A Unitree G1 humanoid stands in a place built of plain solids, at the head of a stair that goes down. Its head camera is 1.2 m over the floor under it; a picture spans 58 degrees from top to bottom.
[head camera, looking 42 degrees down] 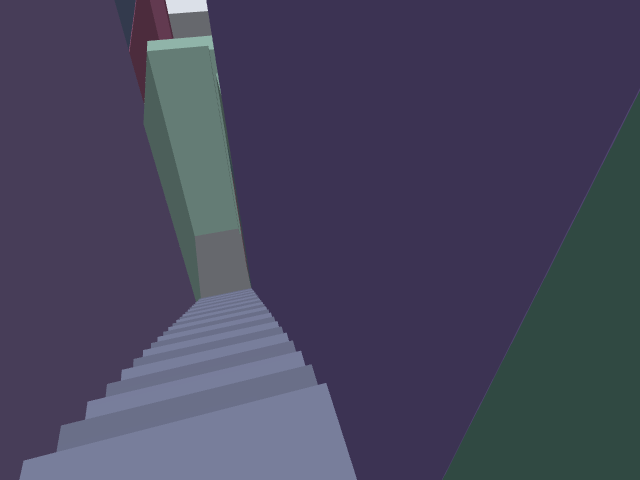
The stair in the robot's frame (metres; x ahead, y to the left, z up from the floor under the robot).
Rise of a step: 0.18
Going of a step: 0.18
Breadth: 1.03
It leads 16 degrees to the left of straight ahead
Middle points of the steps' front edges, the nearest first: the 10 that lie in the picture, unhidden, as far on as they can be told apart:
0.57 0.38 0.00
0.75 0.43 -0.17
0.92 0.48 -0.35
1.10 0.53 -0.53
1.27 0.58 -0.71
1.45 0.63 -0.89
1.62 0.68 -1.07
1.80 0.73 -1.24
1.97 0.77 -1.42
2.15 0.82 -1.60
